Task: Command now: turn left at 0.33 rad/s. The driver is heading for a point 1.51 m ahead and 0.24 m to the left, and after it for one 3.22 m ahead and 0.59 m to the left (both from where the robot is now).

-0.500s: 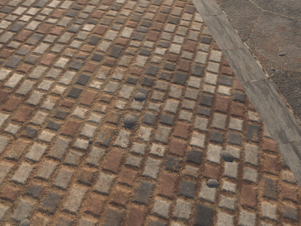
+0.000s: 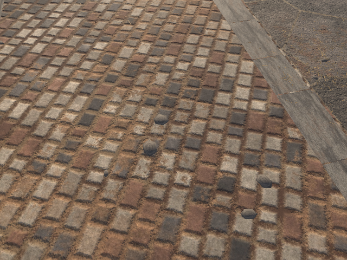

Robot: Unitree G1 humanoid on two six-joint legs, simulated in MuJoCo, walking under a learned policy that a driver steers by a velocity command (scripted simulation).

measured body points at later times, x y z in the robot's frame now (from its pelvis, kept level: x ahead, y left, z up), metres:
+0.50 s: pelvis +0.00 +0.07 +0.02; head +0.02 +0.11 +0.47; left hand +0.08 +0.39 -0.10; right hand +0.19 -0.17 -0.06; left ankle -0.01 +0.13 -0.73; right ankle +0.06 -0.11 -0.66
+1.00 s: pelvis +0.20 +0.05 +0.01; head +0.22 +0.04 +0.46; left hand +0.23 +0.34 -0.09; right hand +0.37 -0.19 -0.10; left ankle +0.11 +0.17 -0.66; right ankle +0.21 -0.04 -0.73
